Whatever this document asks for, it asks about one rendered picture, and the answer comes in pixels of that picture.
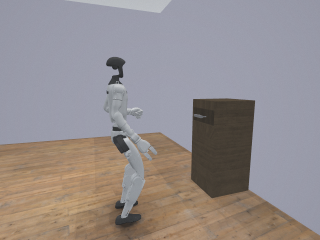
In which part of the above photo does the robot right shin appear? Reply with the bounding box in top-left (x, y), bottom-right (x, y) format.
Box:
top-left (122, 176), bottom-right (146, 218)

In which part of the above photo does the left robot hand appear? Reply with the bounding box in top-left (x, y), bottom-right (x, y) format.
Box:
top-left (131, 107), bottom-right (143, 119)

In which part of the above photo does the right robot upper arm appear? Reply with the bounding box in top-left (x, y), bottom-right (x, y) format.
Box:
top-left (111, 84), bottom-right (125, 121)

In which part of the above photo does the right robot forearm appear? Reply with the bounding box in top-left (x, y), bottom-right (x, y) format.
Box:
top-left (113, 112), bottom-right (141, 144)

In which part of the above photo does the drawer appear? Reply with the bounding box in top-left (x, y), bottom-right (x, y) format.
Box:
top-left (193, 107), bottom-right (215, 126)

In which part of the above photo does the handle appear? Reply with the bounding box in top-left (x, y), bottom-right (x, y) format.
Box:
top-left (194, 114), bottom-right (207, 118)

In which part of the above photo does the cabinet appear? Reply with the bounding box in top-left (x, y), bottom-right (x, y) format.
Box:
top-left (191, 98), bottom-right (255, 198)

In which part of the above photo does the left robot upper arm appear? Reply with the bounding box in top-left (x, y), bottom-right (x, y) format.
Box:
top-left (103, 96), bottom-right (109, 113)

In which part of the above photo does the right robot hand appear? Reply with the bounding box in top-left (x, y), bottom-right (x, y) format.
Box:
top-left (136, 139), bottom-right (157, 161)

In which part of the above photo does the robot left thigh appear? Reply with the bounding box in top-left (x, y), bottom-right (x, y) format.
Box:
top-left (123, 136), bottom-right (136, 176)

